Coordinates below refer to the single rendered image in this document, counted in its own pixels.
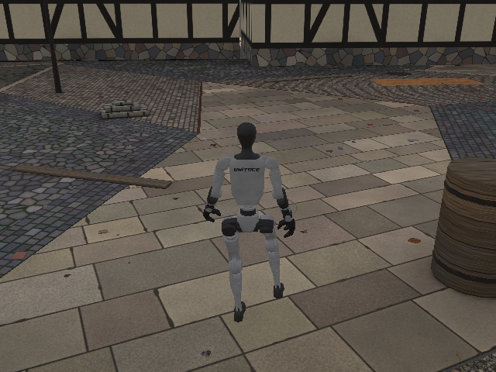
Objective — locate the left robot forearm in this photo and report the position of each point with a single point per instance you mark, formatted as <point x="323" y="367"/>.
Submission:
<point x="211" y="202"/>

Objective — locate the right robot hand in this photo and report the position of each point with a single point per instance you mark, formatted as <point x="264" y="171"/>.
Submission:
<point x="289" y="225"/>

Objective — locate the left robot hand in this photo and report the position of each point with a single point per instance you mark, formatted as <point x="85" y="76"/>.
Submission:
<point x="208" y="218"/>

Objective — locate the right robot forearm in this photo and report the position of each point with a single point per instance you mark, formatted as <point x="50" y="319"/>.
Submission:
<point x="285" y="207"/>

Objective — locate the humanoid robot torso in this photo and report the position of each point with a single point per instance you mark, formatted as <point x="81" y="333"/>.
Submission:
<point x="247" y="186"/>

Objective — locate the robot right upper arm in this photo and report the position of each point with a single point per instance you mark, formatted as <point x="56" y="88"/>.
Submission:
<point x="275" y="176"/>

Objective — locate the robot left upper arm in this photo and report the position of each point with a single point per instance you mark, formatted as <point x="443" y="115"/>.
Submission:
<point x="219" y="174"/>

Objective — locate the left robot foot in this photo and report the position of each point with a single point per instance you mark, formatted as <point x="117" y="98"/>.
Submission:
<point x="238" y="316"/>

